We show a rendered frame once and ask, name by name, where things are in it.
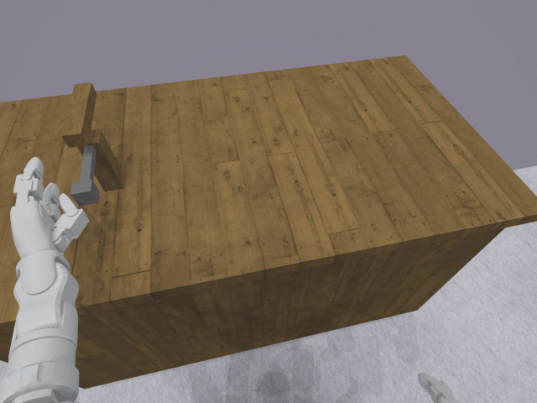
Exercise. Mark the left robot forearm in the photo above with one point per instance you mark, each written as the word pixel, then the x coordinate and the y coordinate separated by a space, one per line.
pixel 42 357

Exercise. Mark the robot left hand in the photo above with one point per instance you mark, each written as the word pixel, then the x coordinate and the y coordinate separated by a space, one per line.
pixel 37 225

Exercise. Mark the counter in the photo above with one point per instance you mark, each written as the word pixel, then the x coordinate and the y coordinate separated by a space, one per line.
pixel 237 212

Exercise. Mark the robot right hand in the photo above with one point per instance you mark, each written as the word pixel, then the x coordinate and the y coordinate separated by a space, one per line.
pixel 439 391

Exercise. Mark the tap lever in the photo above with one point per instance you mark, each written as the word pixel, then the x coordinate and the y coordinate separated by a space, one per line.
pixel 85 191

